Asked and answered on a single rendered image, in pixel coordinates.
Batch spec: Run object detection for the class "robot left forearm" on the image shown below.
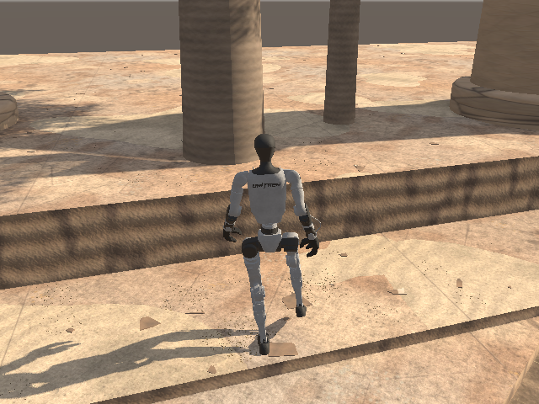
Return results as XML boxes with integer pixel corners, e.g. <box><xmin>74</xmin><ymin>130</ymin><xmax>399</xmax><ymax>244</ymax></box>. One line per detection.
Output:
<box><xmin>223</xmin><ymin>205</ymin><xmax>237</xmax><ymax>231</ymax></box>

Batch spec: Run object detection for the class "robot left foot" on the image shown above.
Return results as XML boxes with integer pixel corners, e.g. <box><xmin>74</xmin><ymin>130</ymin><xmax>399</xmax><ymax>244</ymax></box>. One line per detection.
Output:
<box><xmin>258</xmin><ymin>333</ymin><xmax>270</xmax><ymax>355</ymax></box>

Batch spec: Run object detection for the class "right robot shin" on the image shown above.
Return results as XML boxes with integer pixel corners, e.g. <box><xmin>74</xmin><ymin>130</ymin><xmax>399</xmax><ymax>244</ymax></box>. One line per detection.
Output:
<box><xmin>290</xmin><ymin>253</ymin><xmax>303</xmax><ymax>307</ymax></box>

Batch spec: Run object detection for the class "robot right hand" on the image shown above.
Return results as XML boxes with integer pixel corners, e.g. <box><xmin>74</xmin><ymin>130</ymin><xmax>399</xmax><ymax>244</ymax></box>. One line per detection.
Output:
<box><xmin>300</xmin><ymin>237</ymin><xmax>319</xmax><ymax>257</ymax></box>

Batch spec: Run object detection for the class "robot right forearm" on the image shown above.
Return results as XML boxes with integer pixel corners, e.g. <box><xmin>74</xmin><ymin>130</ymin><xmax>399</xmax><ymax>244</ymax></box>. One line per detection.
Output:
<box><xmin>299</xmin><ymin>203</ymin><xmax>317</xmax><ymax>240</ymax></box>

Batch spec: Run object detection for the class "left robot upper arm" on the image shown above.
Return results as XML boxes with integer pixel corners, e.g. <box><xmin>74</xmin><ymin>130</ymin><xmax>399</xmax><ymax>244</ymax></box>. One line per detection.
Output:
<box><xmin>228</xmin><ymin>171</ymin><xmax>248</xmax><ymax>217</ymax></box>

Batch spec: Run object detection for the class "robot left hand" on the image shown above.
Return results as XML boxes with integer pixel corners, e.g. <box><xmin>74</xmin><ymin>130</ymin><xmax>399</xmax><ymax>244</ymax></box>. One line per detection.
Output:
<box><xmin>223</xmin><ymin>227</ymin><xmax>242</xmax><ymax>242</ymax></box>

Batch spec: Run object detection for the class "right robot upper arm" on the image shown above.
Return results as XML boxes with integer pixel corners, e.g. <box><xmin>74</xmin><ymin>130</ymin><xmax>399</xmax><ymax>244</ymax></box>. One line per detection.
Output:
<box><xmin>284</xmin><ymin>169</ymin><xmax>307</xmax><ymax>216</ymax></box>

